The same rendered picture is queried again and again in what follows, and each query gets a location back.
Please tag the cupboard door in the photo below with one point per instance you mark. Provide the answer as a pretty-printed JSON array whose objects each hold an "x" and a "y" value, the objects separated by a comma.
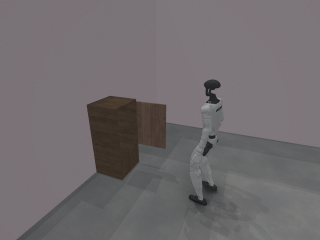
[{"x": 151, "y": 124}]

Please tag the left robot hand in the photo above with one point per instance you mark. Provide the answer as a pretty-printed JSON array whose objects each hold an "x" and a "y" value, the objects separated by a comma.
[{"x": 196, "y": 159}]

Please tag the right robot foot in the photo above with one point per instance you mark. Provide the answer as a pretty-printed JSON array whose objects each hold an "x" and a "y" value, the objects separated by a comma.
[{"x": 206, "y": 184}]

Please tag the left robot upper arm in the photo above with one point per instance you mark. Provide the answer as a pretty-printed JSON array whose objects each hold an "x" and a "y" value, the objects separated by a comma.
[{"x": 206, "y": 114}]

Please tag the robot foot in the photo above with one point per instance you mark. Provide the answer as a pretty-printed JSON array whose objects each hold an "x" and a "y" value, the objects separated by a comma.
[
  {"x": 206, "y": 184},
  {"x": 194, "y": 198}
]

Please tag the right robot upper arm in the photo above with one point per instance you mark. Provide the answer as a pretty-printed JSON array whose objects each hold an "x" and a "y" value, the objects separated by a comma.
[{"x": 222, "y": 113}]

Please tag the left robot forearm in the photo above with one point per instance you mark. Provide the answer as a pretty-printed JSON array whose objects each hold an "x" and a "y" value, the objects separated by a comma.
[{"x": 203, "y": 141}]

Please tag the left robot foot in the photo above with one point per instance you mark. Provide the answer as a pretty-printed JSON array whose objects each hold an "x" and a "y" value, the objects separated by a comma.
[{"x": 194, "y": 198}]

